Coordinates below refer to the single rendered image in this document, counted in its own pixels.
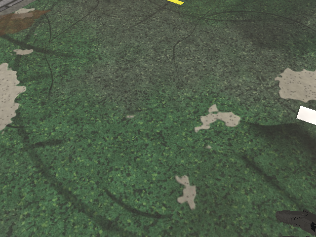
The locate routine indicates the robot right hand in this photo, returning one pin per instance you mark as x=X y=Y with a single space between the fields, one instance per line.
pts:
x=305 y=219

